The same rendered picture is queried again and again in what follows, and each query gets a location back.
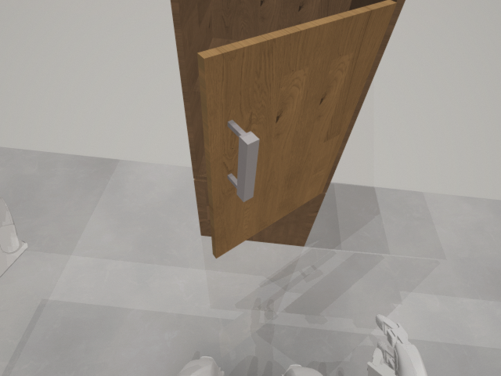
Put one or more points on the robot left hand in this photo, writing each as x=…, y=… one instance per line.
x=11, y=248

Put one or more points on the handle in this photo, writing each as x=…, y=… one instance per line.
x=247, y=162

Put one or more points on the cupboard door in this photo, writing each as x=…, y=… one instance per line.
x=296, y=89

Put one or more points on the robot left thigh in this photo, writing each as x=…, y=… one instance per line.
x=201, y=368

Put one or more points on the robot right hand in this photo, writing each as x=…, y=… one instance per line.
x=403, y=360

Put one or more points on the left robot shin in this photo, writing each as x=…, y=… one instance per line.
x=207, y=358

